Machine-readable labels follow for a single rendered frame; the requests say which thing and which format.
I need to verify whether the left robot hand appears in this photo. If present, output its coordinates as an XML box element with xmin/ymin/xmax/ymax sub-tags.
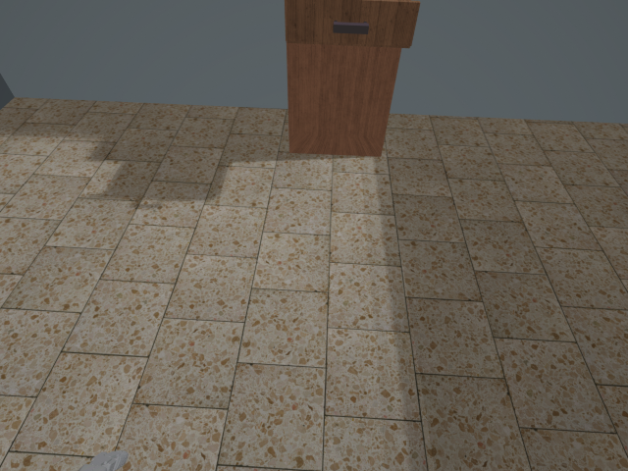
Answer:
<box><xmin>78</xmin><ymin>450</ymin><xmax>129</xmax><ymax>471</ymax></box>

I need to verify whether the cabinet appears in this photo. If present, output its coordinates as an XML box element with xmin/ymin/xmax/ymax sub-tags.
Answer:
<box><xmin>287</xmin><ymin>43</ymin><xmax>401</xmax><ymax>157</ymax></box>

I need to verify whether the handle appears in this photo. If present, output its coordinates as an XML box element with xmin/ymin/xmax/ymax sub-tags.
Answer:
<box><xmin>333</xmin><ymin>21</ymin><xmax>369</xmax><ymax>34</ymax></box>

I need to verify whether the drawer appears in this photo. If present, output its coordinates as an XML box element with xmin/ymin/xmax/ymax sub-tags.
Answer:
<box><xmin>285</xmin><ymin>0</ymin><xmax>420</xmax><ymax>48</ymax></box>

